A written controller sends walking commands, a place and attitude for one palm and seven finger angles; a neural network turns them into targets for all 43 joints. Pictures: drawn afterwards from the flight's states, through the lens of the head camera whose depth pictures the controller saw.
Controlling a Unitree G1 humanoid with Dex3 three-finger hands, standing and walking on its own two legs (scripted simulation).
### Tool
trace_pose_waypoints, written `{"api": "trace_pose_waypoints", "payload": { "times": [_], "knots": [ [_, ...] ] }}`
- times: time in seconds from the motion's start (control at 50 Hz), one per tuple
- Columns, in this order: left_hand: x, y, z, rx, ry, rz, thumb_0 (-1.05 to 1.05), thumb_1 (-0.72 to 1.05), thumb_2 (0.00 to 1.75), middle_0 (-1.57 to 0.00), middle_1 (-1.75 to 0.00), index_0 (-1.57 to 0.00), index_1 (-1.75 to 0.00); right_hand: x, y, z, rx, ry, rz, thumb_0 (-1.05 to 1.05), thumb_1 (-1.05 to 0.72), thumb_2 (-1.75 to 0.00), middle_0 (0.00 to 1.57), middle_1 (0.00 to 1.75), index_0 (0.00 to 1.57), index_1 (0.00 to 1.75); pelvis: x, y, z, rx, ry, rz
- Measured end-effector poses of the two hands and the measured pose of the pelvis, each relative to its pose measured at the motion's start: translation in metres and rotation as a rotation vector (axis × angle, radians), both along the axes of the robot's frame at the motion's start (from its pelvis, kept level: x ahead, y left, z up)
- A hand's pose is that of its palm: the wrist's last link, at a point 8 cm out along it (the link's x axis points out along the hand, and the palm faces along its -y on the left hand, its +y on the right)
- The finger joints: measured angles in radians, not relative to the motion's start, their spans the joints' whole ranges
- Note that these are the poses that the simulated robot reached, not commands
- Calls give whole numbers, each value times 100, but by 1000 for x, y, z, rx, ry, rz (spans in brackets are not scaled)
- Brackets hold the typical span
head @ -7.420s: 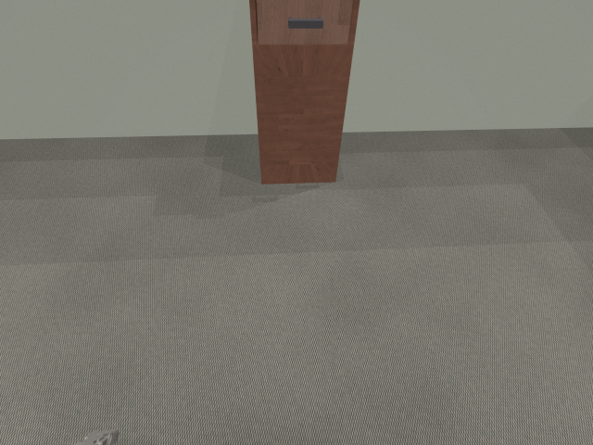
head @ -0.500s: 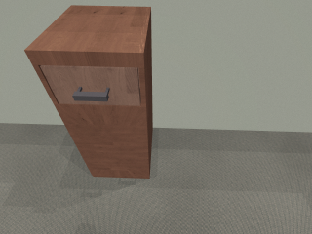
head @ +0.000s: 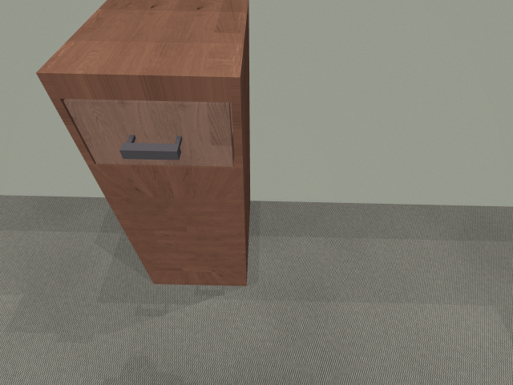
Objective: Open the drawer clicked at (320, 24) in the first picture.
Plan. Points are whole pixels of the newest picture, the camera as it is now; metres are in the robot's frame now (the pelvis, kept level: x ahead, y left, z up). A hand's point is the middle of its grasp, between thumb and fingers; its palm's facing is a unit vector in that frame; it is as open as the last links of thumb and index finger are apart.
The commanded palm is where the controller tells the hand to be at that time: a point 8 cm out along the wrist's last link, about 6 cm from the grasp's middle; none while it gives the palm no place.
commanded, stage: look again from close up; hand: left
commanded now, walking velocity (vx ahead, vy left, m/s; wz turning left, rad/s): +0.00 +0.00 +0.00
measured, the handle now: (153, 145) +0.58 +0.27 +0.02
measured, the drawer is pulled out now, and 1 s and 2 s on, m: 0.00 0.00 0.00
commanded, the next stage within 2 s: shuffle to correct the standing spot in 0.42 s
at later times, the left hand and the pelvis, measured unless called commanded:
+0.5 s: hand out of the picture -0.01 +0.21 -0.18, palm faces +0.07 -0.98 -0.18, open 7.3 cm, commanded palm none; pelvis -0.01 +0.05 +0.00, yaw +1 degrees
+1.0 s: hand out of the picture -0.05 +0.19 -0.19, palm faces +0.14 -0.98 -0.11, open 7.3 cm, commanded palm none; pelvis +0.03 +0.05 -0.01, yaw +2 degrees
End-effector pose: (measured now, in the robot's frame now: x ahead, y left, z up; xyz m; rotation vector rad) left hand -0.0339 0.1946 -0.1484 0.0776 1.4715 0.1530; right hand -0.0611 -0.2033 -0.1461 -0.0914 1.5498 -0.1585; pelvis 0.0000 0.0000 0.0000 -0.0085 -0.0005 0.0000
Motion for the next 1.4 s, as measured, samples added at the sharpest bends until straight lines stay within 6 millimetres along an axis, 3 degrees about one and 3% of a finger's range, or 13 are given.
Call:
{"api": "trace_pose_waypoints", "payload": {
  "times": [0.2,0.34,0.6,0.74,0.84,0.96,1.04,1.14,1.26,1.32,1.4],
  "knots": [
    [30,46,-2,55,-108,-16,1,92,90,-20,-30,-20,-30,48,30,-10,15,-191,31,0,-91,-90,19,30,20,30,5,25,-6,3,-25,18],
    [38,65,2,70,-165,-11,1,92,90,-20,-30,-20,-30,53,38,-9,2,-211,54,2,-93,-90,20,30,20,30,2,39,-5,7,-39,17],
    [-3,59,-3,17,-75,-1,0,92,90,-20,-30,-20,-30,28,43,-4,-12,-164,58,0,-91,-90,20,30,20,30,-12,49,-3,14,-41,14],
    [-24,48,-4,2,-20,23,0,91,90,-20,-30,-20,-30,19,36,-8,-5,-114,44,0,-91,-90,20,30,20,30,-3,44,-6,15,-39,16],
    [-31,42,-7,1,-4,78,0,91,90,-20,-30,-20,-30,30,29,-10,-12,-95,65,0,-91,-90,20,30,20,30,7,40,-11,1,-28,32],
    [-31,46,-15,-27,35,117,0,91,90,-20,-30,-20,-30,66,34,-2,-43,-149,92,0,-91,-90,20,30,20,30,24,50,-12,0,-20,48],
    [-3,55,-11,-36,39,67,0,91,90,-20,-30,-20,-30,79,44,1,-50,-195,52,0,-91,-90,19,30,20,30,41,57,-8,0,-13,31],
    [68,68,0,6,-82,22,1,92,90,-20,-30,-20,-30,78,60,5,-7,-145,40,0,-91,-90,19,30,20,30,58,55,0,5,-7,41],
    [128,80,7,91,-169,2,3,96,90,-20,-30,-20,-30,79,66,-4,51,-52,32,0,-91,-90,20,30,20,30,77,42,-3,23,-10,50],
    [148,74,5,112,-211,-7,2,94,90,-20,-30,-20,-30,88,57,-17,67,-28,19,0,-91,-90,20,30,20,30,85,34,-12,31,-11,48],
    [158,64,3,106,-240,-3,1,93,90,-20,-30,-20,-30,107,42,-22,42,-49,24,0,-91,-90,20,30,20,30,80,31,-15,18,-12,87]
  ]
}}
